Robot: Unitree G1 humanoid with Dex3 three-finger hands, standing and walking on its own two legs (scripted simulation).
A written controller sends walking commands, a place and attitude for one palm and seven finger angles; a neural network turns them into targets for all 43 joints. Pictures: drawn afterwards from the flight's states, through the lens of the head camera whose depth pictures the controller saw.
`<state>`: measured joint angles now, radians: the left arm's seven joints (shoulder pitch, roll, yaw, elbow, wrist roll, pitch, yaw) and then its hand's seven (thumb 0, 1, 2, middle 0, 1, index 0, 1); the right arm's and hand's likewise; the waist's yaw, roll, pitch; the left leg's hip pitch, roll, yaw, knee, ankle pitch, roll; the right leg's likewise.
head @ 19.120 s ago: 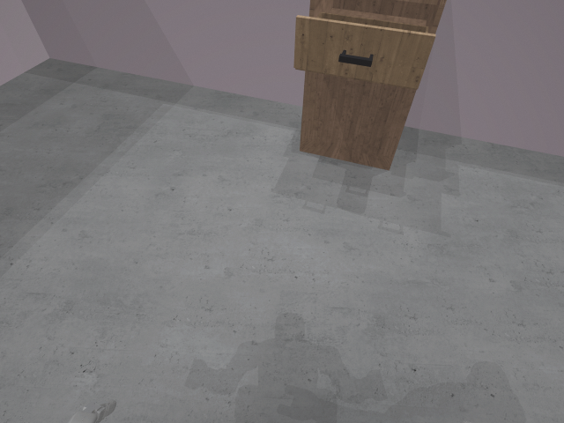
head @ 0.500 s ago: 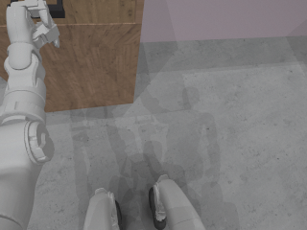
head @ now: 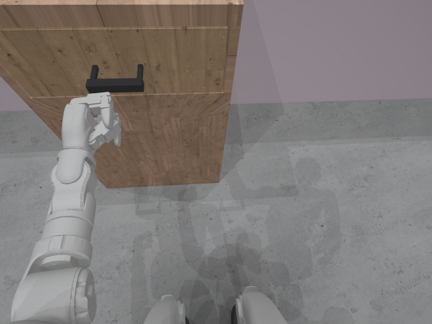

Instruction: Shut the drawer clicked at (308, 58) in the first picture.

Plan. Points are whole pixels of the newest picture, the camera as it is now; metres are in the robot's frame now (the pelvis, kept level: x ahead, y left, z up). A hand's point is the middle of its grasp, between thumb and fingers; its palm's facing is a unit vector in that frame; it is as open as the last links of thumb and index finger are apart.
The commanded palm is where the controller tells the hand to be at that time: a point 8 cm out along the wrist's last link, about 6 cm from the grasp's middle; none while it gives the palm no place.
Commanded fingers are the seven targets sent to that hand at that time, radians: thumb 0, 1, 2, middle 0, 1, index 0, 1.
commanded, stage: draw the hand back to the body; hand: left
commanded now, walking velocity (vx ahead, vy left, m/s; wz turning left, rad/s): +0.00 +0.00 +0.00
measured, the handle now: (116, 77) +0.61 +0.18 +0.02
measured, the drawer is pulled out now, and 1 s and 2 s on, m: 0.00 0.00 0.00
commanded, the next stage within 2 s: step back with the hand held close in 1.16 s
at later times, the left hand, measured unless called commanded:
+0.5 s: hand (35, 211) +0.28 +0.20 +0.14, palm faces +0.20 -0.95 -0.25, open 3.3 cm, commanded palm +0.25 +0.25 +0.16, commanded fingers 0.00 0.90 0.90 -1.40 -1.60 -1.40 -1.60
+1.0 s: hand out of the picture +0.16 +0.24 +0.23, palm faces +0.44 -0.80 -0.41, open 3.3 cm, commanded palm +0.11 +0.28 +0.24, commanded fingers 0.00 0.90 0.90 -1.40 -1.60 -1.40 -1.60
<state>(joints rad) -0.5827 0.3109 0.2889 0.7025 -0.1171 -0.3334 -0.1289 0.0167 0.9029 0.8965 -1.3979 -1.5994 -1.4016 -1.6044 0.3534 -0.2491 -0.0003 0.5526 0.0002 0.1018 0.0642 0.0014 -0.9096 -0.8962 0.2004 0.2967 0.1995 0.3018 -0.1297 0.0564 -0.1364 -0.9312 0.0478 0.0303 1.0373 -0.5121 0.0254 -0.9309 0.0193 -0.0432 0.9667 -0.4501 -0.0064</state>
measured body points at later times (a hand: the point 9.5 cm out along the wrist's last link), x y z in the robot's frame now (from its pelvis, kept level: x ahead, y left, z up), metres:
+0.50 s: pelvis -0.01 +0.00 +0.05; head +0.00 -0.02 +0.50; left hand +0.27 +0.25 +0.16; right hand +0.18 -0.23 -0.03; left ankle -0.03 +0.10 -0.67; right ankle -0.01 -0.12 -0.67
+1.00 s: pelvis +0.00 -0.01 +0.07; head -0.03 -0.04 +0.52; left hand +0.13 +0.28 +0.26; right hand +0.19 -0.21 -0.02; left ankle -0.03 +0.10 -0.67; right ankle -0.01 -0.12 -0.67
